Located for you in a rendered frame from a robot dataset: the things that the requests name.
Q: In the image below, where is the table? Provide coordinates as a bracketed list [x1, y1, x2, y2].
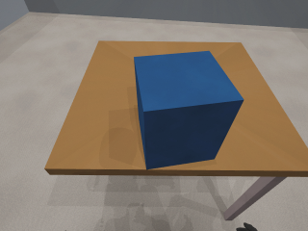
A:
[44, 40, 308, 220]

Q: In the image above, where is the carton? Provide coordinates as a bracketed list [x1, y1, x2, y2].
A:
[134, 51, 244, 170]

